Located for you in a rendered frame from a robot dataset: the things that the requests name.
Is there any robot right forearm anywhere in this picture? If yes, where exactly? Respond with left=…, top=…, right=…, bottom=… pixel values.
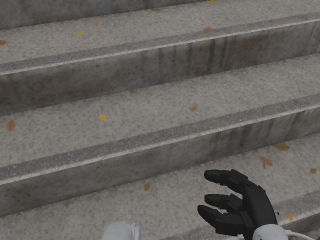
left=252, top=224, right=290, bottom=240

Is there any left robot thigh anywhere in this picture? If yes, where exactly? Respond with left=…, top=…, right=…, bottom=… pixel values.
left=100, top=221, right=142, bottom=240

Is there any right robot hand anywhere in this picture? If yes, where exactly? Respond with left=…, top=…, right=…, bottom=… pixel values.
left=197, top=169, right=279, bottom=240

